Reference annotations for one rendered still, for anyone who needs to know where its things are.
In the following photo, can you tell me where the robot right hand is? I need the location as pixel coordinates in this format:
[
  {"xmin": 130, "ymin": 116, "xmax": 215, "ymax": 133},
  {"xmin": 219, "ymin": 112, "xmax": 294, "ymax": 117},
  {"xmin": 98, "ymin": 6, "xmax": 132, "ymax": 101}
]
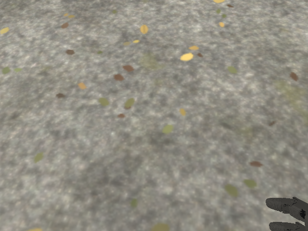
[{"xmin": 266, "ymin": 196, "xmax": 308, "ymax": 231}]

